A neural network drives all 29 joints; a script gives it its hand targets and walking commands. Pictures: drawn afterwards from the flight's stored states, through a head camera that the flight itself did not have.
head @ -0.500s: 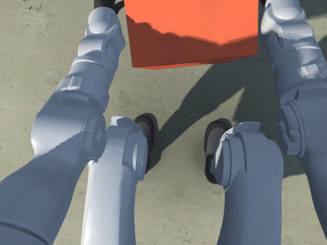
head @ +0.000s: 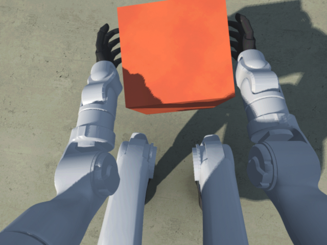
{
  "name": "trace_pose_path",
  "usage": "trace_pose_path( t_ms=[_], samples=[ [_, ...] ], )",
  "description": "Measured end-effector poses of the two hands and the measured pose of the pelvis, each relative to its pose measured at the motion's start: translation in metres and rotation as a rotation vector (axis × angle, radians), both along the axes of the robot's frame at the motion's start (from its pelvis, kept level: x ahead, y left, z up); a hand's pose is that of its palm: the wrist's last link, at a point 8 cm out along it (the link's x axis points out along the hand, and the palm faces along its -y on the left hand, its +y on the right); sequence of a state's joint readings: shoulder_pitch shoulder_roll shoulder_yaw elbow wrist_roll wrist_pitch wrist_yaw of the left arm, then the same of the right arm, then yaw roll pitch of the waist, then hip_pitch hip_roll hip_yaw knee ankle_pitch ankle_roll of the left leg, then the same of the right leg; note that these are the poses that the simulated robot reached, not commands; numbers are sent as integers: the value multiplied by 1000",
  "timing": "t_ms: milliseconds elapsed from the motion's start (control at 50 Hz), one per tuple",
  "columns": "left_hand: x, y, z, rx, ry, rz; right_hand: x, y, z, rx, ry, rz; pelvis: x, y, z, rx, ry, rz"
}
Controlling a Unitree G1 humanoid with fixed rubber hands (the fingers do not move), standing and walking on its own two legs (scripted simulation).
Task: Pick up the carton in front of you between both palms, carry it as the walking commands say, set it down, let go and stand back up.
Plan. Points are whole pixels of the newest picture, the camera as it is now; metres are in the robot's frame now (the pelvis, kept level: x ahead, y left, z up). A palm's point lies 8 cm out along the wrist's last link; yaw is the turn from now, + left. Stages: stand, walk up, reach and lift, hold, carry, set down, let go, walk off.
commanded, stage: reach and lift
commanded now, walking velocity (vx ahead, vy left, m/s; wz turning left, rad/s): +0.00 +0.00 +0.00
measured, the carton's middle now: (175, 69) +0.50 +0.00 -0.15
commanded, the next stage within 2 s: none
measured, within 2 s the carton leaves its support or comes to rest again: neither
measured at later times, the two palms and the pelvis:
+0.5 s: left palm (68, 40) +0.46 +0.15 +0.08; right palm (281, 32) +0.47 -0.15 +0.07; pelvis +0.02 +0.00 +0.13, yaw -1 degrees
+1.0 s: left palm out of the picture +0.43 +0.15 +0.24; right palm out of the picture +0.43 -0.15 +0.24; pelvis +0.08 +0.00 +0.28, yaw -1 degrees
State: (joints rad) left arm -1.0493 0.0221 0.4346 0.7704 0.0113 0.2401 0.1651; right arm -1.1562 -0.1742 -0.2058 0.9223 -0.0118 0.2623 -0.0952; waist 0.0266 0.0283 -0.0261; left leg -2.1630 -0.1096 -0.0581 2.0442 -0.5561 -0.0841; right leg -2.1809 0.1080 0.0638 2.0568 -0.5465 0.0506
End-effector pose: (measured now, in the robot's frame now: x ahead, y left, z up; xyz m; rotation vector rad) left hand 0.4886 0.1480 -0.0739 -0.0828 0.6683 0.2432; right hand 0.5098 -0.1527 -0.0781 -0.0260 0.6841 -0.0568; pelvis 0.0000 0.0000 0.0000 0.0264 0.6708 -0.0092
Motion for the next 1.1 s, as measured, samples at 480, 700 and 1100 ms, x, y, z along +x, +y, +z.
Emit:
trace_pose_path(
  t_ms=[480,700,1100],
  samples=[
    [-23,1,148,2,-1,-44,-35,2,144,10,2,-45,20,2,123,-12,13,-1],
    [-40,1,222,0,9,-54,-55,2,219,14,13,-63,44,1,189,-17,-89,-4],
    [-67,2,346,6,2,-87,-90,2,344,17,6,-94,89,3,301,-26,-329,-8]
  ],
)
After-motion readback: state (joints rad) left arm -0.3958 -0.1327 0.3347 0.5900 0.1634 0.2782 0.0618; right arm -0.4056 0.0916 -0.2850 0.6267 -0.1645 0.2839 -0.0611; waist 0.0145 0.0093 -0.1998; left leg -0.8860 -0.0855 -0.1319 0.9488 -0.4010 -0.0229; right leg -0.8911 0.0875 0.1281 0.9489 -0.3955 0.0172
